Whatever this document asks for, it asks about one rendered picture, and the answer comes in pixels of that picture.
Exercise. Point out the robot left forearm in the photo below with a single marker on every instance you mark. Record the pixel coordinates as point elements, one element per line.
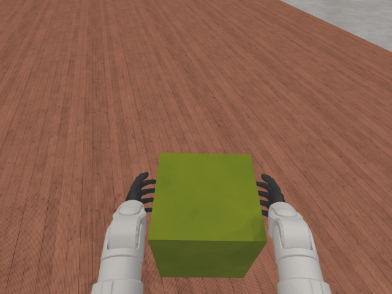
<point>123,251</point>

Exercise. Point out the robot right hand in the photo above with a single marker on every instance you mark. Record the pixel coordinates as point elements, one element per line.
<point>273,195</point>

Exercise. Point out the robot left hand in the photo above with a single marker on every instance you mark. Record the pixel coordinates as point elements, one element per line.
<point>136,193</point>

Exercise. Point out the robot right forearm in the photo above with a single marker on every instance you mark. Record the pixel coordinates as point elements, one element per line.
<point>295,252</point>

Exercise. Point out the carton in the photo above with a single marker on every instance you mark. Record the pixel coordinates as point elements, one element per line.
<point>206,219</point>

